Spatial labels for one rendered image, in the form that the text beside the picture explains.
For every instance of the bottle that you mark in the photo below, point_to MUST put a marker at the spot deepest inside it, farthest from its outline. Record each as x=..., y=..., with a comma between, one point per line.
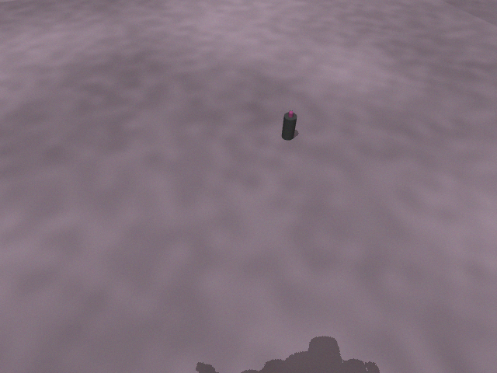
x=289, y=123

